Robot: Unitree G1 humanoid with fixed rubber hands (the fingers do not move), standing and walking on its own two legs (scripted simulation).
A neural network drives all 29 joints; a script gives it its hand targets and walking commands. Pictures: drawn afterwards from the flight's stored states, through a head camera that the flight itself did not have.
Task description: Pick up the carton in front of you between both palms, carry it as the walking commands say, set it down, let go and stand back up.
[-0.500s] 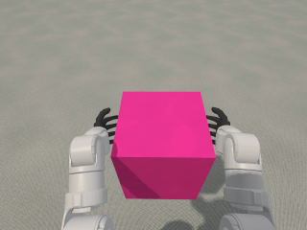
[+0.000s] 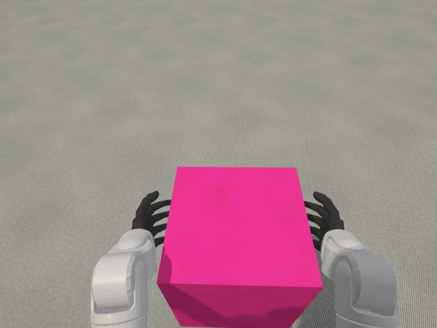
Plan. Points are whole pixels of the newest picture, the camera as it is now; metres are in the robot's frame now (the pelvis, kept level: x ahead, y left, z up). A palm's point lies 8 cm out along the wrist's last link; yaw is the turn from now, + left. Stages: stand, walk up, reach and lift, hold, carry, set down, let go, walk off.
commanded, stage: carry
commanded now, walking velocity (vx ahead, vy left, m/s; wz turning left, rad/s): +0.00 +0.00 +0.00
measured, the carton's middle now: (235, 251) +0.27 +0.00 +0.01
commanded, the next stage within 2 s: hold in 1.64 s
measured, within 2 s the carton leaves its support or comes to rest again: neither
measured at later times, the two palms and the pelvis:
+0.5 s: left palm (145, 210) +0.33 +0.17 +0.06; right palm (304, 208) +0.33 -0.13 +0.06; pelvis +0.07 +0.02 -0.01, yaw +0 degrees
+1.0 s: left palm (145, 216) +0.33 +0.17 +0.04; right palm (299, 215) +0.33 -0.13 +0.04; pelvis +0.03 +0.02 +0.00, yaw +0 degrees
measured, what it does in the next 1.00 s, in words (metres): steps on the spot: left foot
